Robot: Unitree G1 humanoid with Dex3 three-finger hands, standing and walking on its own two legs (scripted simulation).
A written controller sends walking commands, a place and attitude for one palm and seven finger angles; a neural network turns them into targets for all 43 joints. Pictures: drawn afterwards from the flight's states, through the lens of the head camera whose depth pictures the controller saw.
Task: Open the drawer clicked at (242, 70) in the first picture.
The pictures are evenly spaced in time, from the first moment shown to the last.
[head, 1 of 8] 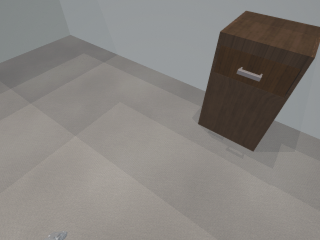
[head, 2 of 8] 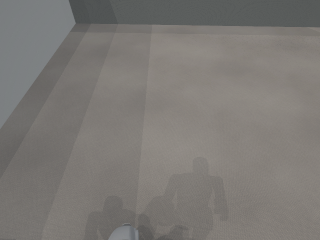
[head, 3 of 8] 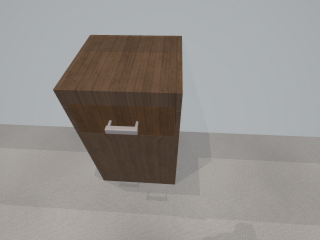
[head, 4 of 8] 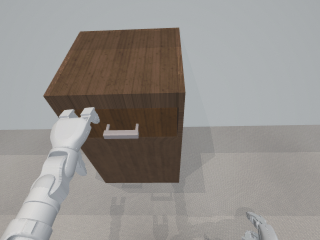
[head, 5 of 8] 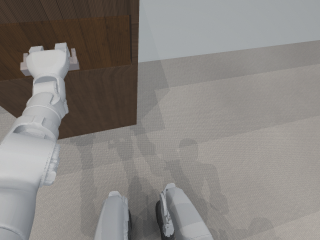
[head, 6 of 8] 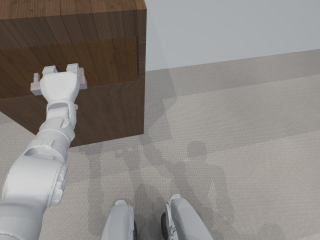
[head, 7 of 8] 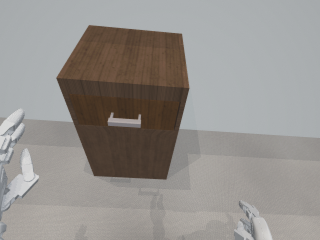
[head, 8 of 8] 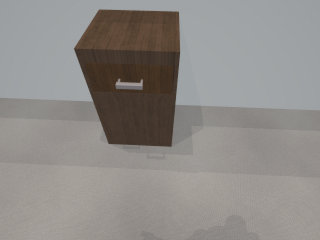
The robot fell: no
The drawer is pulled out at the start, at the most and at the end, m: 0.00 0.02 0.00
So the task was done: no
